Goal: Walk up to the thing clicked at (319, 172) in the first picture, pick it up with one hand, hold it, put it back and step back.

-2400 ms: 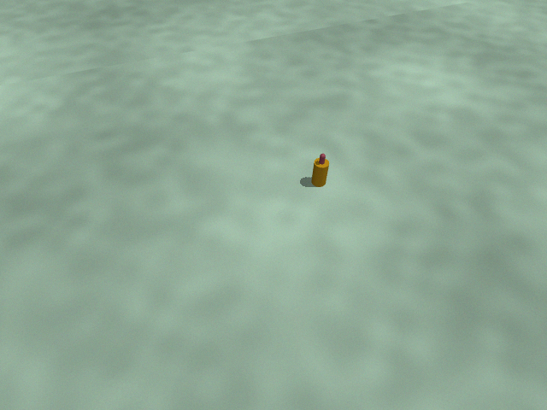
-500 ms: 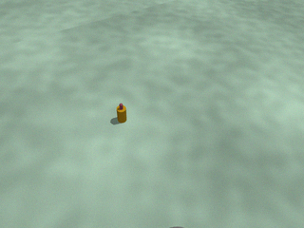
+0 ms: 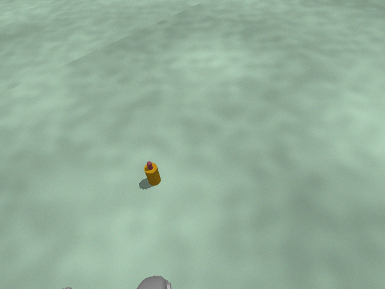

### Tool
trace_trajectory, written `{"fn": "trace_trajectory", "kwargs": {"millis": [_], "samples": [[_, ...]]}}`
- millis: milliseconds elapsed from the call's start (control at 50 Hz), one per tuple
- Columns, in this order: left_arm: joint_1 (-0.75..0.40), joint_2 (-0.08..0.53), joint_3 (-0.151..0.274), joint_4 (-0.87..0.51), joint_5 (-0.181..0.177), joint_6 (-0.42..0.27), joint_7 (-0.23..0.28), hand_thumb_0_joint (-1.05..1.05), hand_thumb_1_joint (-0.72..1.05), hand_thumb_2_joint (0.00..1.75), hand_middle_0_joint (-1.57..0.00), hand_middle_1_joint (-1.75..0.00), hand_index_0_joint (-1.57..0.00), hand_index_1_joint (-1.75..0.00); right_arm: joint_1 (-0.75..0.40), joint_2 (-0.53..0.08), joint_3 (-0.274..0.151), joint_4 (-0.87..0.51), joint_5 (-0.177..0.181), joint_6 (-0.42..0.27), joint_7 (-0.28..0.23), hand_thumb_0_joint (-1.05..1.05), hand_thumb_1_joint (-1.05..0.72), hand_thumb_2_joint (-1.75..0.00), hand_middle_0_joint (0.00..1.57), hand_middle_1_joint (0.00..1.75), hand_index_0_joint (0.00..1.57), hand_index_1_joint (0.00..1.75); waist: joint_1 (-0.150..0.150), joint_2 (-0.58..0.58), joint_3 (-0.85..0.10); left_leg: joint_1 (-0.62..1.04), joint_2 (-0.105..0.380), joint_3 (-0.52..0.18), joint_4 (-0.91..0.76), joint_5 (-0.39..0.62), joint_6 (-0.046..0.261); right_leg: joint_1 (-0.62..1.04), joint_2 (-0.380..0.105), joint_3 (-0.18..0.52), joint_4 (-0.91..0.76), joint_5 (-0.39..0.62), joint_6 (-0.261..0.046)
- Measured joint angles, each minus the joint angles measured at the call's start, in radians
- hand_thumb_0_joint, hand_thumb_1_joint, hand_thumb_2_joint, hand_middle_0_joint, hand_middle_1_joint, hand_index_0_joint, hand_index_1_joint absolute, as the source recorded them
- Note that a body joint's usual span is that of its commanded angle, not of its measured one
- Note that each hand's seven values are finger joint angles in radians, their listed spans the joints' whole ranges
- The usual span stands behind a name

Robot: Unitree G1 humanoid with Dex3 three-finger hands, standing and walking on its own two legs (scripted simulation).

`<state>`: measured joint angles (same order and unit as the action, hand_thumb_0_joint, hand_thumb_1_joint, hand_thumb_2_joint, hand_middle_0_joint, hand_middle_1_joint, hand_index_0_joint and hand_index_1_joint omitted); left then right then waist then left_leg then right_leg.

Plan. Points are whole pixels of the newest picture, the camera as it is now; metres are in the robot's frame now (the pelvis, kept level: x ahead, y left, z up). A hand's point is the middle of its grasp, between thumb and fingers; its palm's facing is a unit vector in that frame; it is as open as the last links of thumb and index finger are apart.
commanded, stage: walk up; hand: left
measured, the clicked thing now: (151, 171) +0.83 +0.28 -0.67
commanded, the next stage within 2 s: none
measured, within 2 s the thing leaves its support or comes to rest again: neither
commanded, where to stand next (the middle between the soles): +0.48 +0.06 m, yaw +1 degrees
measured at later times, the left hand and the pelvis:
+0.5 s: hand (77, 244) +0.26 +0.32 -0.14, palm faces -0.06 -0.93 -0.37, open 7.4 cm; pelvis +0.19 +0.04 +0.00, yaw +0 degrees
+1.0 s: hand (83, 209) +0.36 +0.34 -0.15, palm faces +0.01 -0.91 -0.41, open 7.4 cm; pelvis +0.35 +0.05 -0.02, yaw +2 degrees
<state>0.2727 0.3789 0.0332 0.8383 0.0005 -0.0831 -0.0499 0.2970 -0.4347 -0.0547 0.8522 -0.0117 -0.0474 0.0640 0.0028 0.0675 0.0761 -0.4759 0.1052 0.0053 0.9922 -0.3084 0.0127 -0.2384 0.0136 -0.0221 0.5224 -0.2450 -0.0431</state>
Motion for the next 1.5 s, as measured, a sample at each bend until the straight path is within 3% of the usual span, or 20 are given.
{"fn": "trace_trajectory", "kwargs": {"millis": [100,180,220,280,320,440,560,600,640,720,840,940,1000,1040,1120,1220,1320,1360,1400,1500], "samples": [[0.06,0.022,0.008,0.006,0.01,-0.001,0.0,0.01,0.9,0.9,-0.21,-0.3,-0.21,-0.3,-0.016,0.002,-0.011,0.006,-0.013,0.001,0.017,0.0,-0.91,-0.89,0.2,0.3,0.2,0.3,0.028,-0.013,-0.009,-0.017,0.009,0.012,-0.24,0.051,-0.014,0.052,0.0,-0.002,-0.007,-0.059,0.011],[0.099,0.052,0.012,0.019,0.012,0.008,0.003,0.01,0.9,0.9,-0.21,-0.31,-0.21,-0.3,-0.026,0.003,-0.018,0.01,-0.014,-0.013,0.022,0.01,-0.91,-0.89,0.2,0.3,0.2,0.3,0.037,-0.042,-0.018,0.058,-0.018,0.034,-0.392,0.097,0.002,0.078,-0.019,-0.002,0.058,-0.152,0.041],[0.103,0.066,0.015,0.035,0.01,0.018,0.011,0.01,0.9,0.9,-0.21,-0.3,-0.21,-0.3,-0.038,0.013,-0.021,0.002,-0.018,-0.031,0.015,0.01,-0.91,-0.89,0.2,0.3,0.2,0.3,0.034,-0.089,-0.006,0.08,-0.053,0.063,-0.372,0.121,-0.002,0.044,-0.06,0.02,0.194,-0.2,0.028],[0.083,0.062,0.006,0.064,0.007,0.036,0.024,0.01,0.9,0.9,-0.2,-0.3,-0.21,-0.3,-0.038,0.023,-0.016,-0.026,-0.001,-0.046,0.006,0.0,-0.91,-0.89,0.2,0.3,0.2,0.3,0.015,-0.094,0.007,0.117,-0.054,0.07,-0.35,0.063,0.003,-0.084,-0.028,0.058,0.494,-0.222,0.004],[0.068,0.07,0.004,0.068,0.002,0.035,0.023,0.01,0.9,0.9,-0.2,-0.3,-0.21,-0.3,-0.025,0.038,-0.005,-0.033,0.008,-0.045,-0.001,0.0,-0.9,-0.89,0.2,0.3,0.2,0.3,0.009,-0.111,0.01,0.166,-0.06,0.075,-0.391,0.06,0.004,-0.151,-0.032,0.057,0.559,-0.183,0.0],[0.031,0.063,0.012,0.056,0.008,0.032,0.0,0.01,0.9,0.9,-0.2,-0.3,-0.2,-0.3,0.019,0.037,0.011,-0.031,0.005,-0.037,-0.004,0.0,-0.9,-0.89,0.2,0.3,0.21,0.3,-0.01,-0.112,0.006,0.273,-0.072,0.081,-0.478,0.038,0.011,-0.241,-0.094,0.002,0.362,-0.106,0.029],[0.0,0.045,0.021,0.047,0.014,0.023,-0.011,0.01,0.9,0.9,-0.2,-0.3,-0.2,-0.3,0.063,0.006,0.007,-0.022,0.007,-0.014,-0.001,0.0,-0.9,-0.89,0.2,0.3,0.21,0.3,-0.029,-0.07,-0.005,0.323,-0.066,0.072,-0.431,-0.06,-0.011,-0.186,-0.086,-0.02,0.131,0.016,0.025],[-0.003,0.044,0.027,0.042,0.019,0.008,-0.006,0.01,0.9,0.9,-0.2,-0.3,-0.21,-0.3,0.073,-0.004,0.005,-0.019,0.008,-0.003,-0.004,0.01,-0.9,-0.89,0.2,0.3,0.21,0.3,-0.027,-0.044,-0.009,0.308,-0.045,0.058,-0.336,-0.131,-0.007,-0.144,-0.058,-0.035,0.096,0.05,0.022],[-0.01,0.034,0.027,0.031,0.018,-0.008,0.006,0.01,0.9,0.9,-0.2,-0.3,-0.21,-0.3,0.058,-0.003,0.005,-0.002,0.007,0.014,-0.014,0.01,-0.9,-0.89,0.2,0.3,0.2,0.3,-0.019,-0.018,-0.001,0.236,-0.052,0.009,-0.129,-0.18,0.014,-0.141,-0.045,-0.051,0.148,0.002,0.019],[-0.002,0.006,0.006,0.015,0.004,-0.017,0.018,0.01,0.9,0.9,-0.2,-0.3,-0.21,-0.3,0.015,-0.005,0.009,0.019,0.014,0.024,-0.02,0.01,-0.91,-0.89,0.2,0.3,0.2,0.3,0.005,0.006,0.014,0.093,-0.093,-0.031,0.084,-0.134,0.022,-0.071,-0.047,-0.055,0.092,-0.015,0.016],[0.045,0.01,0.001,0.005,0.008,-0.018,0.024,0.01,0.9,0.9,-0.21,-0.3,-0.21,-0.3,-0.027,0.005,-0.001,0.003,0.001,0.021,0.003,0.01,-0.91,-0.89,0.2,0.3,0.2,0.3,0.023,0.004,0.022,-0.008,-0.048,-0.015,-0.09,-0.032,-0.003,0.022,-0.05,-0.062,0.001,-0.019,0.021],[0.079,0.036,-0.001,0.003,0.012,-0.006,0.032,0.01,0.9,0.9,-0.21,-0.31,-0.21,-0.3,-0.062,0.014,-0.007,0.0,-0.006,0.025,0.01,0.01,-0.91,-0.89,0.2,0.3,0.2,0.3,0.037,-0.02,0.028,0.01,-0.029,0.014,-0.277,0.069,-0.002,0.054,-0.059,-0.065,0.034,-0.08,0.045],[0.086,0.052,-0.009,0.011,0.009,0.014,0.04,0.01,0.9,0.9,-0.21,-0.31,-0.21,-0.3,-0.075,0.017,-0.011,-0.002,-0.006,0.012,0.002,0.0,-0.91,-0.89,0.2,0.3,0.2,0.3,0.034,-0.043,0.022,0.074,-0.051,0.035,-0.378,0.139,0.01,0.036,-0.082,-0.062,0.141,-0.163,0.061],[0.067,0.052,-0.009,0.025,0.005,0.032,0.047,0.01,0.9,0.9,-0.21,-0.3,-0.21,-0.3,-0.087,0.025,-0.011,-0.008,-0.006,0.001,-0.004,0.0,-0.91,-0.89,0.2,0.3,0.2,0.3,0.033,-0.073,0.036,0.071,-0.073,0.053,-0.324,0.099,0.012,-0.024,-0.099,-0.02,0.303,-0.216,0.03],[0.039,0.053,-0.014,0.046,0.005,0.048,0.051,0.01,0.9,0.9,-0.2,-0.3,-0.21,-0.3,-0.084,0.048,0.004,-0.02,0.008,0.0,-0.012,0.0,-0.91,-0.89,0.2,0.3,0.2,0.3,0.018,-0.093,0.039,0.107,-0.072,0.06,-0.341,0.079,0.025,-0.158,-0.055,0.025,0.536,-0.247,0.003],[0.034,0.045,-0.006,0.068,0.011,0.043,0.042,0.01,0.9,0.9,-0.2,-0.3,-0.21,-0.3,-0.067,0.045,0.019,-0.012,-0.001,0.005,-0.022,0.0,-0.9,-0.89,0.2,0.3,0.21,0.3,-0.001,-0.095,0.024,0.149,-0.073,0.07,-0.389,0.079,0.025,-0.196,-0.071,0.0,0.378,-0.176,0.019],[0.025,0.036,0.004,0.103,0.017,0.047,0.05,0.01,0.9,0.9,-0.2,-0.3,-0.21,-0.3,-0.065,0.029,0.025,0.014,0.005,0.03,-0.031,0.0,-0.9,-0.89,0.2,0.3,0.21,0.3,-0.007,-0.074,0.01,0.13,-0.066,0.07,-0.312,0.02,0.008,-0.117,-0.053,-0.009,0.156,-0.061,0.017],[0.011,0.023,0.006,0.124,0.024,0.047,0.057,0.01,0.9,0.9,-0.2,-0.3,-0.21,-0.3,-0.079,0.028,0.026,0.038,0.012,0.045,-0.038,0.0,-0.9,-0.89,0.2,0.3,0.2,0.3,-0.002,-0.047,0.012,0.122,-0.048,0.06,-0.27,-0.01,-0.003,-0.106,-0.035,-0.016,0.147,-0.026,0.035],[-0.006,0.013,-0.005,0.138,0.024,0.05,0.054,0.01,0.9,0.9,-0.2,-0.3,-0.21,-0.3,-0.094,0.038,0.03,0.064,0.017,0.054,-0.044,0.01,-0.9,-0.89,0.2,0.3,0.2,0.3,0.003,-0.043,0.009,0.122,-0.065,0.047,-0.258,-0.08,0.002,-0.11,-0.038,-0.011,0.158,-0.04,0.038],[-0.071,-0.015,-0.031,0.169,0.014,0.06,0.047,0.01,0.9,0.9,-0.2,-0.3,-0.21,-0.3,-0.123,0.055,0.043,0.128,0.021,0.042,-0.039,0.01,-0.91,-0.89,0.2,0.3,0.2,0.3,0.002,-0.034,0.011,0.17,-0.081,0.05,-0.358,0.03,-0.005,-0.084,-0.046,-0.002,0.115,-0.029,0.051]]}}
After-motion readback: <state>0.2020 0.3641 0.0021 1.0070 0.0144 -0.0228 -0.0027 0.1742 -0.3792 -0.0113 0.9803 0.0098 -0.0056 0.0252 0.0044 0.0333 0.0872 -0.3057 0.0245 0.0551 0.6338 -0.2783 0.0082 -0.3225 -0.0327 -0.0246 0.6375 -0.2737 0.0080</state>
